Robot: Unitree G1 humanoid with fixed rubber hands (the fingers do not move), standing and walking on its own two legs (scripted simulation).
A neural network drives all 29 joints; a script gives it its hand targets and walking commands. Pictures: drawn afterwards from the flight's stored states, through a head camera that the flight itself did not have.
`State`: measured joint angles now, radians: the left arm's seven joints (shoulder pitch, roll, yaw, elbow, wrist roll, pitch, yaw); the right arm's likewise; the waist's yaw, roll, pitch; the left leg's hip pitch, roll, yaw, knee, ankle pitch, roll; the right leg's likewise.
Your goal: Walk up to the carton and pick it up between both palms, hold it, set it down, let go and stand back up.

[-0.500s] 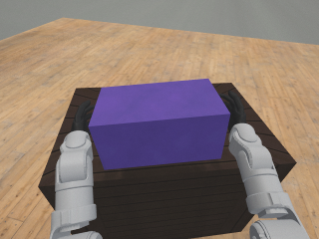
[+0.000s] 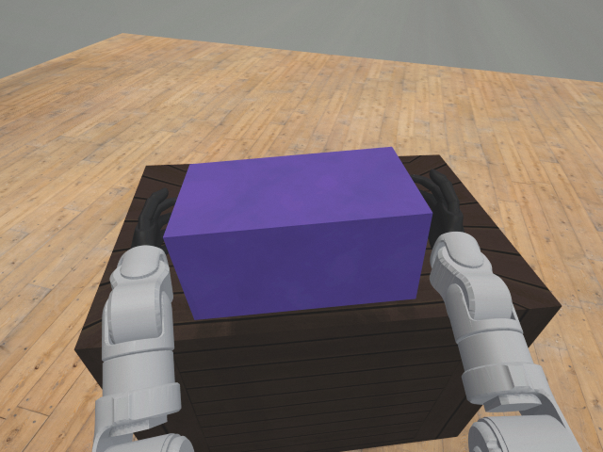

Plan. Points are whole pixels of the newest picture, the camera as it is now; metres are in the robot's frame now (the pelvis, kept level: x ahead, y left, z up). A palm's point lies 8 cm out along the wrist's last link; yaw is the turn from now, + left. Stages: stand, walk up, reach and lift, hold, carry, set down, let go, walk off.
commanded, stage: hold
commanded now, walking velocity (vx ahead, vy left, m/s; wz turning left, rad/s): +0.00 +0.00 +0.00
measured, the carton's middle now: (298, 228) +0.38 +0.02 +0.15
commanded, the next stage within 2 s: none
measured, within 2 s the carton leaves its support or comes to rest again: neither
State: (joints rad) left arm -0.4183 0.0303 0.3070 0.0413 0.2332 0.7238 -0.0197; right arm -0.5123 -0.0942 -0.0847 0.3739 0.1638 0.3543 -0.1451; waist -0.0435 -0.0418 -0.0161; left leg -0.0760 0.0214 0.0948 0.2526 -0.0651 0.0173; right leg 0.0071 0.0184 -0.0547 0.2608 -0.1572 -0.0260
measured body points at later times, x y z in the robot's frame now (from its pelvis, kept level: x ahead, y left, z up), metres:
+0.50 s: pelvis +0.00 +0.00 +0.00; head -0.05 +0.03 +0.45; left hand +0.34 +0.21 +0.15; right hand +0.36 -0.17 +0.17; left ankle +0.06 +0.11 -0.75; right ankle +0.00 -0.10 -0.75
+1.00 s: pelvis +0.00 +0.00 +0.00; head -0.05 +0.02 +0.45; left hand +0.35 +0.21 +0.15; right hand +0.37 -0.17 +0.17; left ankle +0.06 +0.11 -0.75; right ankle +0.00 -0.10 -0.75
